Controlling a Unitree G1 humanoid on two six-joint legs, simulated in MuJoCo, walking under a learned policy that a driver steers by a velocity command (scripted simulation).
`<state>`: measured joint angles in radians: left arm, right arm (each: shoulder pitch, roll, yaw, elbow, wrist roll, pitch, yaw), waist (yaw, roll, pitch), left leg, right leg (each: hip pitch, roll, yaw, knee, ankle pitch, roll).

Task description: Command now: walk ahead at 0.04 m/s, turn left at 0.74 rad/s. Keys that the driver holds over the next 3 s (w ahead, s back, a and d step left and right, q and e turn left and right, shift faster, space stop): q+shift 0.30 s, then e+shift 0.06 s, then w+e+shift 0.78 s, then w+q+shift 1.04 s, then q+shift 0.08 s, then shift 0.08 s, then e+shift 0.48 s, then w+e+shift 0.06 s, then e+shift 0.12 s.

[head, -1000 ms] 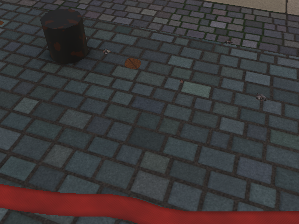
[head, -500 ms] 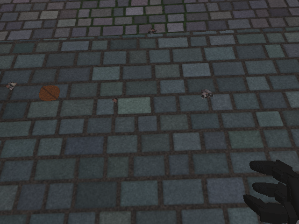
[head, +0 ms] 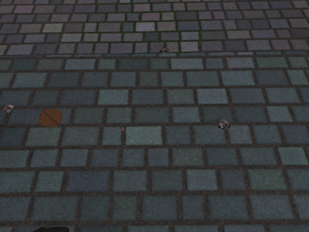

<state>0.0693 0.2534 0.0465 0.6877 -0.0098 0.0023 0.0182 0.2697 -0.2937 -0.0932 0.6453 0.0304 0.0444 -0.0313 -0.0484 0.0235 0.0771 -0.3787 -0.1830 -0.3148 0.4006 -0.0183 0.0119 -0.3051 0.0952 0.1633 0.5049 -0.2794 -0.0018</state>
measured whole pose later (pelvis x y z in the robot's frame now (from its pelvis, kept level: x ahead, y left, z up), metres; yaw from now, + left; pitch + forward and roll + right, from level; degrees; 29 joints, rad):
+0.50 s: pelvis +0.05 +0.04 +0.00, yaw +19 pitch +3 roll +0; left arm 0.27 0.33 0.06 0.79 -0.04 -0.02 -0.03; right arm 0.16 -0.26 -0.03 0.57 0.01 0.01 0.01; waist 0.06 -0.03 0.00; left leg -0.29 0.01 0.03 0.56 -0.33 0.02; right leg -0.33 -0.08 -0.04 0.81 -0.49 -0.02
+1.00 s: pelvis +0.33 +0.06 -0.05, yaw -3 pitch +1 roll +0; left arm 0.18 0.32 0.07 0.65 -0.05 -0.03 -0.05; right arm 0.36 -0.28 -0.04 0.80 0.01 -0.07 -0.01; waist 0.01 -0.01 0.05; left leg 0.02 0.07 0.12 1.09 -0.45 -0.03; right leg -0.58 0.07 -0.11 0.82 -0.28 -0.16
